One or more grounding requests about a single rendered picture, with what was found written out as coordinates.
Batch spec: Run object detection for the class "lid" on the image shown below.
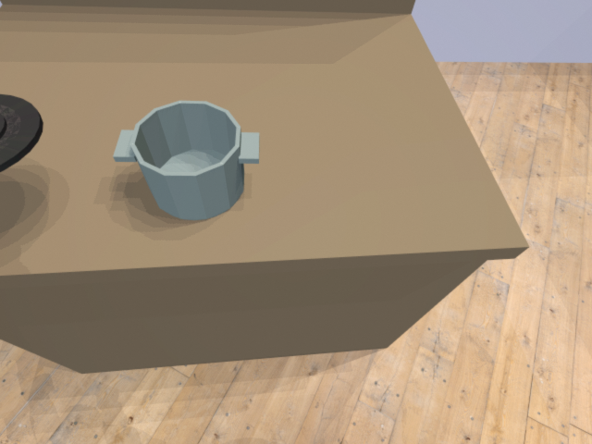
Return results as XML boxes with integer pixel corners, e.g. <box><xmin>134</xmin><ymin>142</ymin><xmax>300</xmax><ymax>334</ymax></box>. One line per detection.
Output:
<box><xmin>0</xmin><ymin>94</ymin><xmax>43</xmax><ymax>172</ymax></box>

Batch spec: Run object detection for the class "pot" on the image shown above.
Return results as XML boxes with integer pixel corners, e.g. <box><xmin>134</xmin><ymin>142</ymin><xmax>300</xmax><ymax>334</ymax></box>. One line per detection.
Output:
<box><xmin>113</xmin><ymin>101</ymin><xmax>259</xmax><ymax>220</ymax></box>

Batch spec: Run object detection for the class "table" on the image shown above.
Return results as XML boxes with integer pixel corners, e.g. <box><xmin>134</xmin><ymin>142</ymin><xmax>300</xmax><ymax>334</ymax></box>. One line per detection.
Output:
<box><xmin>0</xmin><ymin>0</ymin><xmax>529</xmax><ymax>374</ymax></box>

